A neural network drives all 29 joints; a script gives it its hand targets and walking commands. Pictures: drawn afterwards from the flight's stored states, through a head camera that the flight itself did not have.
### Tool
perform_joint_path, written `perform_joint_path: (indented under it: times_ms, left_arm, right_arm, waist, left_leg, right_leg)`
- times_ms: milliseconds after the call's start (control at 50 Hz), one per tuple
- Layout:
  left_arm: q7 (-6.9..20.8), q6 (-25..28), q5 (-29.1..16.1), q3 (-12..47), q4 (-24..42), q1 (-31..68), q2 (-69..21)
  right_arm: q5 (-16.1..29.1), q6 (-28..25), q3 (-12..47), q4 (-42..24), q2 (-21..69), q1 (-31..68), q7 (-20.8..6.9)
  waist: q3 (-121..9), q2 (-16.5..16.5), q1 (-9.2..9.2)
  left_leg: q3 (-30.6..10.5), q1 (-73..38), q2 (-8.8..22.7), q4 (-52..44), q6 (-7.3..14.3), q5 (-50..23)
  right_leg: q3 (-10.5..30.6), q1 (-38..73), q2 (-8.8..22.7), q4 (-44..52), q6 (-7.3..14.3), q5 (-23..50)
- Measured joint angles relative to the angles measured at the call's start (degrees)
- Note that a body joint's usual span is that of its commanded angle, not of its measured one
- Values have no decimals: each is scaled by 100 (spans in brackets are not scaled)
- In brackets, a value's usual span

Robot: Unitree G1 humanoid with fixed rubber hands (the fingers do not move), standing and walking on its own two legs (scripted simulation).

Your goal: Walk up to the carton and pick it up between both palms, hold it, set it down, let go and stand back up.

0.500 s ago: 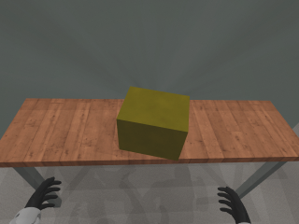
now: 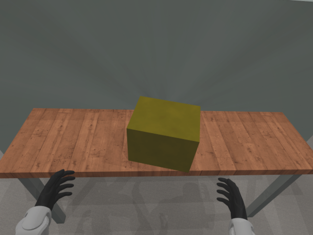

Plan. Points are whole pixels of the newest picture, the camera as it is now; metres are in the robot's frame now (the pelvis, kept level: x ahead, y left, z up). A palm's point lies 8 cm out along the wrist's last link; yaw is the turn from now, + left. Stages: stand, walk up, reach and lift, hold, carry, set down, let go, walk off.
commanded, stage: reach and lift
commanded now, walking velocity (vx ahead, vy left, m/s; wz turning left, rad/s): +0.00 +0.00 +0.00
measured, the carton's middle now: (163, 133) +0.48 -0.05 -0.05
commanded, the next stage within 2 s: none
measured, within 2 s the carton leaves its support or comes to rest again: neither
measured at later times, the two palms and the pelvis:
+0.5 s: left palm (61, 179) +0.26 +0.24 +0.01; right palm (230, 195) +0.22 -0.20 +0.00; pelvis +0.03 +0.00 +0.00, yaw +0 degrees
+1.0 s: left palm (71, 145) +0.35 +0.23 +0.05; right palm (230, 172) +0.28 -0.21 +0.02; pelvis +0.05 +0.00 +0.01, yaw +0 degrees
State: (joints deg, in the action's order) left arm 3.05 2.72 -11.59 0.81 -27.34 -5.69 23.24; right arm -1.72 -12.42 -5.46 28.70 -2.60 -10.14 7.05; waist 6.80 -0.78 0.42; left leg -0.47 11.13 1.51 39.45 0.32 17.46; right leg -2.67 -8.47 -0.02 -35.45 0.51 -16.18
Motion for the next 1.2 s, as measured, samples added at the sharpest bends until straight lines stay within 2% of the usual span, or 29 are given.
perform_joint_path:
  times_ms: [120,240,360,500,860,1060,1200]
  left_arm:
    - [0,605,-19,204,0,-70,-1]
    - [0,1065,-281,514,-2,-63,-1]
    - [-2,1122,-525,631,-5,103,1]
    - [-1,1120,-595,631,-5,297,1]
    - [-1,482,-636,632,-6,1068,1]
    - [-1,87,-655,632,-6,1657,1]
    - [-1,-247,-655,632,-6,2191,1]
  right_arm:
    - [49,-87,-1,-22,1,-1,0]
    - [149,-276,0,-71,47,0,0]
    - [227,-280,0,-180,79,0,0]
    - [303,-199,0,-429,79,1,6]
    - [541,217,-1,-827,-72,99,28]
    - [641,541,-1,-782,-262,673,54]
    - [659,774,-1,-447,-311,1252,107]
  waist:
    - [1,40,0]
    - [-3,77,1]
    - [-4,92,1]
    - [-22,92,1]
    - [-130,135,1]
    - [-202,157,0]
    - [-225,157,0]
  left_leg:
    - [0,0,0,0,42,39]
    - [0,0,0,0,41,83]
    - [0,0,1,-1,25,136]
    - [0,8,0,-57,15,177]
    - [0,25,-5,-256,-4,227]
    - [0,25,-6,-330,-4,212]
    - [0,26,-8,-425,-4,147]
  right_leg:
    - [0,42,0,90,-71,24]
    - [0,45,0,97,-90,-17]
    - [0,45,0,98,-92,-72]
    - [0,45,0,172,-94,-103]
    - [0,45,0,408,-115,-135]
    - [0,45,0,482,-121,-119]
    - [0,45,0,576,-121,-54]
